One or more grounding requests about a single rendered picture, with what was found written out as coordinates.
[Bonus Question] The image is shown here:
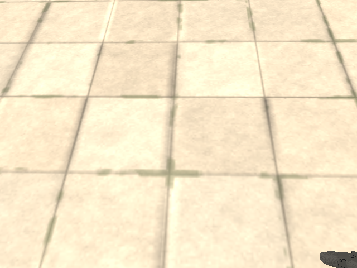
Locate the robot right hand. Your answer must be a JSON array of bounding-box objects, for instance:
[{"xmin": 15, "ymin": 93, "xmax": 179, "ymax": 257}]
[{"xmin": 320, "ymin": 251, "xmax": 357, "ymax": 268}]

